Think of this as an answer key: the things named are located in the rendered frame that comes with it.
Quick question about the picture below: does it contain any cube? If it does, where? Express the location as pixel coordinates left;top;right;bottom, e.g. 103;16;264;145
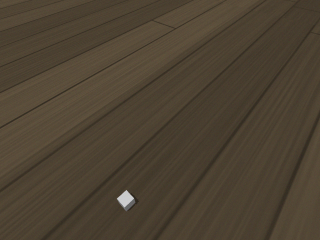
117;190;136;211

